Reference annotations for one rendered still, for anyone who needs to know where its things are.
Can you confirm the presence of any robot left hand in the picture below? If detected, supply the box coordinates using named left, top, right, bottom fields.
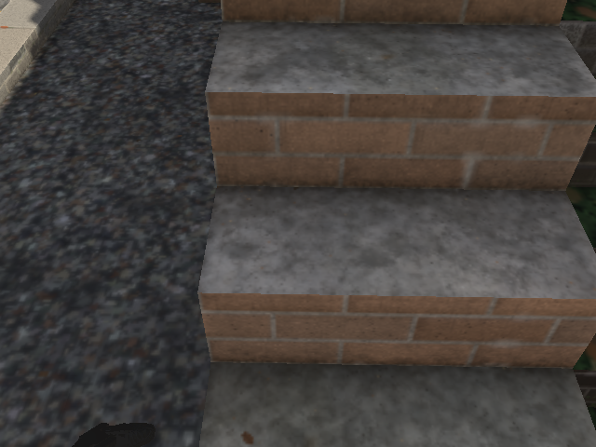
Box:
left=72, top=423, right=156, bottom=447

